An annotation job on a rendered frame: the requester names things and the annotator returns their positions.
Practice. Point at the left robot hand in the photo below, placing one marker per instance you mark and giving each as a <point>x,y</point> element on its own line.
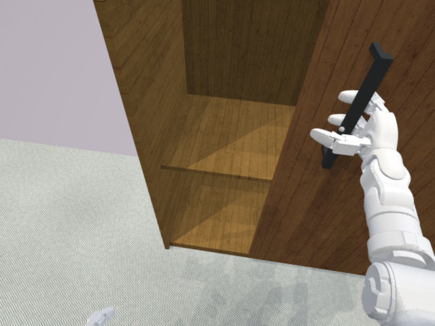
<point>101,318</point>

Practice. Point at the right robot upper arm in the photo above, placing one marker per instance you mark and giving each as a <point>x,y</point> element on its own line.
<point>399,295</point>

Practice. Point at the right robot forearm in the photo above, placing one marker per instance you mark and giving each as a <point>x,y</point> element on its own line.
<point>391,216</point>

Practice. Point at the wardrobe door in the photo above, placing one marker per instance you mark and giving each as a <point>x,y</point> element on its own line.
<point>312,216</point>

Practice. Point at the right robot hand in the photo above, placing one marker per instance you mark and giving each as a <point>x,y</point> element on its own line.
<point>381,130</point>

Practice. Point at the handle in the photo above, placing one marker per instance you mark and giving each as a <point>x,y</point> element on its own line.
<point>381,64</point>

